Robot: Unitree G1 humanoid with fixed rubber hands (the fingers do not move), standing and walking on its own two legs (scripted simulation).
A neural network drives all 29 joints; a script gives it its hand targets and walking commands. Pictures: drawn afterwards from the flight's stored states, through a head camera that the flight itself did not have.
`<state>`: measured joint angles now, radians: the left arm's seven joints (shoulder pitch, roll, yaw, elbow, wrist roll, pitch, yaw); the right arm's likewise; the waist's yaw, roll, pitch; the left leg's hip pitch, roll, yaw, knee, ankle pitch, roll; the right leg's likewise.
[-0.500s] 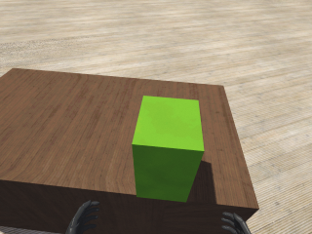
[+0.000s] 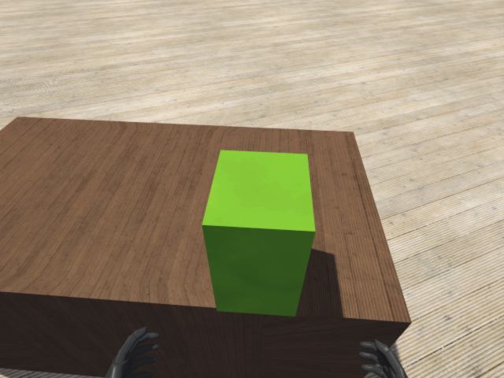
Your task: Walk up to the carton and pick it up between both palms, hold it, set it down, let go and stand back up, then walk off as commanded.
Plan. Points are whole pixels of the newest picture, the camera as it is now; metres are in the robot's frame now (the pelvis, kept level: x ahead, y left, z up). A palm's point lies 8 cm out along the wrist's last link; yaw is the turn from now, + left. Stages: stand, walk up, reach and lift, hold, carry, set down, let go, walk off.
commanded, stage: set down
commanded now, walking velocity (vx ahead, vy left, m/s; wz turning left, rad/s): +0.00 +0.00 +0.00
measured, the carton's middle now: (259, 236) +0.40 +0.02 -0.01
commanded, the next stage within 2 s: let go in 0.44 s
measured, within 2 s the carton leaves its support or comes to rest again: neither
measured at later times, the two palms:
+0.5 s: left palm out of the picture +0.15 +0.23 -0.07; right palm out of the picture +0.16 -0.22 -0.08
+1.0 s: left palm out of the picture +0.15 +0.23 -0.08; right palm out of the picture +0.14 -0.24 -0.09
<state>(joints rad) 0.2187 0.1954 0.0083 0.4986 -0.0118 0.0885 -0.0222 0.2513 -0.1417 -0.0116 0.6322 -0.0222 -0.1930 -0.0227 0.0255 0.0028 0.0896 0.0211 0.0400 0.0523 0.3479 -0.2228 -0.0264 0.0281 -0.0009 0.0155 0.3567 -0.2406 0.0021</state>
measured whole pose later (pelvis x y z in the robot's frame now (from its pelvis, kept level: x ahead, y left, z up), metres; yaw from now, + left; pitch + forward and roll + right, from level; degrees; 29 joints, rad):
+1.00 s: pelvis +0.00 +0.00 +0.00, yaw +0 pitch -5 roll +0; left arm 0.17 0.19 0.02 0.58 0.03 0.09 0.01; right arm 0.17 -0.24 0.00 0.76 -0.04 -0.14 0.01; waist 0.00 0.01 0.07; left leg -0.10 0.05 0.04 0.44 -0.26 -0.03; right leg -0.08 0.00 0.00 0.43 -0.27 0.00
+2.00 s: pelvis -0.03 +0.00 +0.00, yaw +2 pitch -4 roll +0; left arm 0.17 0.35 0.01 1.00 0.02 -0.01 0.00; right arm 0.13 -0.36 -0.01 1.05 -0.01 -0.01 0.01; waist 0.00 0.00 0.06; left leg -0.15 0.03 0.01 0.39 -0.18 -0.02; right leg -0.12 -0.02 -0.03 0.38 -0.20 0.01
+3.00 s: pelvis -0.17 -0.01 -0.04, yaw +0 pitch -3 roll +0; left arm 0.14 0.44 0.08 0.76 0.00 0.04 0.03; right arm 0.15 -0.38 -0.06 0.69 -0.02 0.03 -0.03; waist -0.03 -0.06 0.23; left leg -0.35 0.00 -0.05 0.76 -0.37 -0.02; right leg -0.31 0.06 0.11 0.95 -0.59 -0.01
